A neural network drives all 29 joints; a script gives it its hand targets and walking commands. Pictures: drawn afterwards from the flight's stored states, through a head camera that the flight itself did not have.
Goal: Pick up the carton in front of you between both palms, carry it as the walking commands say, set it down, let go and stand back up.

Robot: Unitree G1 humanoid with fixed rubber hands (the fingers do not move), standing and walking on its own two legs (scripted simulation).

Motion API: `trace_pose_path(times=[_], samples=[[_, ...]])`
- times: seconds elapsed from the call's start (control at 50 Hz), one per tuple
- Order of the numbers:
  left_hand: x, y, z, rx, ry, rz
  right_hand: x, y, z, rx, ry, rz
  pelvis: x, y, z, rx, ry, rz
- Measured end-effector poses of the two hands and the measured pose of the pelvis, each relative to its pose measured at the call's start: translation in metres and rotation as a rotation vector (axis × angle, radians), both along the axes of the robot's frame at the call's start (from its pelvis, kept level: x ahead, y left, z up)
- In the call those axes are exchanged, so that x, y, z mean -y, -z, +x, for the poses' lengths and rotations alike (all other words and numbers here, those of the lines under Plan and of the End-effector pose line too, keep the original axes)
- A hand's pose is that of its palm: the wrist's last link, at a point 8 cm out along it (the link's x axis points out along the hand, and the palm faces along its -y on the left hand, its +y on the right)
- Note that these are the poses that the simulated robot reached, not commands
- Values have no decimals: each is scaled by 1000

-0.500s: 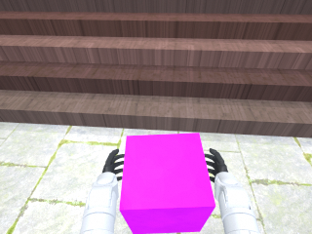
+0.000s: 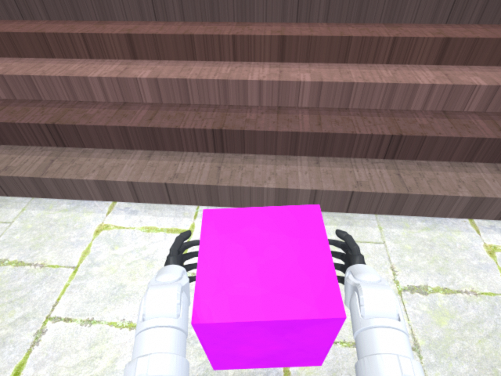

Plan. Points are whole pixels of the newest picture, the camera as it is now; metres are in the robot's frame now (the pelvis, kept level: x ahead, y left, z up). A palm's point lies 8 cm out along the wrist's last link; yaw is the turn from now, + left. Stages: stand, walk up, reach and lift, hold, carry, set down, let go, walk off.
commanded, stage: reach and lift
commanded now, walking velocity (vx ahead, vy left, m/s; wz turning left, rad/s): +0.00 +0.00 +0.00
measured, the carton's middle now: (264, 290) +0.31 +0.00 -0.05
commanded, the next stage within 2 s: hold in 0.52 s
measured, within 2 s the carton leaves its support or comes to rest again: neither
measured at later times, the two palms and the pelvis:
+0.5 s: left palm (175, 269) +0.30 +0.15 +0.04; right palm (355, 268) +0.30 -0.15 +0.04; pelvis +0.02 +0.00 +0.00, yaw +0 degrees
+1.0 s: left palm (172, 268) +0.29 +0.15 +0.05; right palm (358, 267) +0.29 -0.15 +0.05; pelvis +0.00 +0.00 +0.00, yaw +0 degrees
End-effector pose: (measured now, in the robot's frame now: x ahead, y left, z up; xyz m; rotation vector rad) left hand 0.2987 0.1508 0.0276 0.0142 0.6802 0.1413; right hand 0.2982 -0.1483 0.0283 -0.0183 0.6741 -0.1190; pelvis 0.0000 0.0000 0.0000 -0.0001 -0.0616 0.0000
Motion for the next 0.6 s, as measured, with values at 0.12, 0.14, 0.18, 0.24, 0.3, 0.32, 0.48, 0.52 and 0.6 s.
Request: trace_pose_path(times=[0.12,0.14,0.18,0.24,0.3,0.32,0.48,0.52,0.6], samples=[[1,-2,2,-3,9,11,1,-2,2,-3,-7,-10,0,-2,6,2,0,0],[1,-3,3,-3,9,12,1,-3,3,-3,-8,-11,1,-2,7,3,0,0],[0,-4,3,-4,10,15,1,-4,3,-4,-10,-14,1,-3,9,4,0,0],[0,-5,4,-5,12,18,0,-5,4,-5,-14,-16,1,-3,12,5,-1,0],[0,-6,4,-6,13,20,0,-6,4,-6,-16,-19,1,-4,14,8,-2,0],[0,-7,4,-6,13,21,0,-7,4,-6,-17,-19,1,-4,14,9,-2,0],[0,-10,2,-5,14,24,0,-10,3,-6,-18,-21,1,-5,16,19,-3,0],[0,-11,2,-3,14,24,0,-11,2,-4,-17,-21,1,-5,15,22,-3,0],[0,-17,0,13,12,21,0,-17,0,12,-14,-20,1,-5,14,29,-3,0]])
